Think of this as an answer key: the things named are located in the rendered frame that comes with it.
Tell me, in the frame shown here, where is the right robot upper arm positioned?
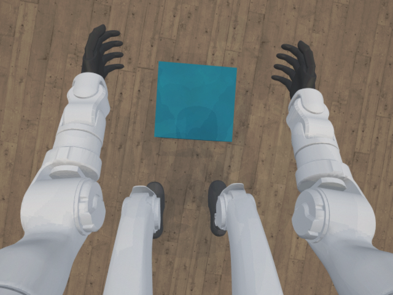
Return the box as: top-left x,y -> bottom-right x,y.
292,187 -> 393,295

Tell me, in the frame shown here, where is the carton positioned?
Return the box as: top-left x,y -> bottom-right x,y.
154,61 -> 237,142

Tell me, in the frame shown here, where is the robot right shin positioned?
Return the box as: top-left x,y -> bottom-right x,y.
214,183 -> 256,230

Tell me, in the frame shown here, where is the robot left thigh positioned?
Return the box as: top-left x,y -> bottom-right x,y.
103,192 -> 161,295

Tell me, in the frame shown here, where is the robot left forearm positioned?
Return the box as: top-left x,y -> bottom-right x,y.
20,73 -> 110,231

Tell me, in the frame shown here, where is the left robot hand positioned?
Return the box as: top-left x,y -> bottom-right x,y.
81,24 -> 124,80

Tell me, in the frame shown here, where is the robot right forearm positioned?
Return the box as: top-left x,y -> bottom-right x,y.
286,88 -> 376,237

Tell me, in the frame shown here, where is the left robot upper arm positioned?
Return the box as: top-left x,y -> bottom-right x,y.
0,177 -> 106,295

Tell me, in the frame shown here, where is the right robot hand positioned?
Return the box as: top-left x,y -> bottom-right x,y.
271,41 -> 317,99

